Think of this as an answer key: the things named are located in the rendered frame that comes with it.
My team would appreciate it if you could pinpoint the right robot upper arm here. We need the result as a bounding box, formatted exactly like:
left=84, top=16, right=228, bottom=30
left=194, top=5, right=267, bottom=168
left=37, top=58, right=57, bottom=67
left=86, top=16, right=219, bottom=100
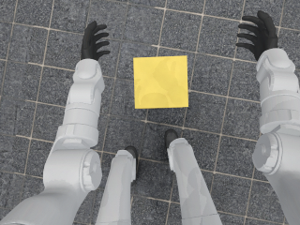
left=252, top=131, right=300, bottom=225

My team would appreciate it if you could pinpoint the robot left hand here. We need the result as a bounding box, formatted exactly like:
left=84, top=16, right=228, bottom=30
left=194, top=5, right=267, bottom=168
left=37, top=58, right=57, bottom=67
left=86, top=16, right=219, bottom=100
left=81, top=21, right=110, bottom=61

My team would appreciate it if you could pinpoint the robot left forearm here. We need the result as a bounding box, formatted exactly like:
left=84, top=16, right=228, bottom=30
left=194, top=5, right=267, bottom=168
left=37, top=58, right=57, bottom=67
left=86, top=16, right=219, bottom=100
left=43, top=58, right=105, bottom=186

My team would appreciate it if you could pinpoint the robot right forearm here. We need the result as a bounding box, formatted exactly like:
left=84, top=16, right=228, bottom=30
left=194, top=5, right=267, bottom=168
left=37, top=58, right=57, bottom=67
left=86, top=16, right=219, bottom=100
left=256, top=48, right=300, bottom=137

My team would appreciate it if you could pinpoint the left robot upper arm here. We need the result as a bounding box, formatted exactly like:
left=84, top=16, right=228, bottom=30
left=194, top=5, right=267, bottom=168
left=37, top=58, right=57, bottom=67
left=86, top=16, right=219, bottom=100
left=0, top=148, right=102, bottom=225

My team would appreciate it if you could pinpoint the left robot shin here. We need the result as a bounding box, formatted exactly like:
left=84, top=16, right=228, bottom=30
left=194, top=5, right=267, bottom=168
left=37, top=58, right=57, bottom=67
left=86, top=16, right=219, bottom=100
left=111, top=150, right=132, bottom=164

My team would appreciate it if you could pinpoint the carton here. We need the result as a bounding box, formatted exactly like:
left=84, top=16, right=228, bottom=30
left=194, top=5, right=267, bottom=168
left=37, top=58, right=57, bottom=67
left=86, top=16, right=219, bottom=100
left=133, top=55, right=188, bottom=109

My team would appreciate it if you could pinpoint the robot right hand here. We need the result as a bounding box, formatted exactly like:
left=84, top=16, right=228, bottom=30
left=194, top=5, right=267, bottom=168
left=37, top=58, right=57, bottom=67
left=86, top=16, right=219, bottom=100
left=235, top=10, right=278, bottom=62

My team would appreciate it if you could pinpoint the robot right foot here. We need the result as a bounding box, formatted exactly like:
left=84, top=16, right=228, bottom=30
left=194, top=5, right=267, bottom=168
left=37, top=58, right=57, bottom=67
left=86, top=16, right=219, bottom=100
left=164, top=129, right=178, bottom=151

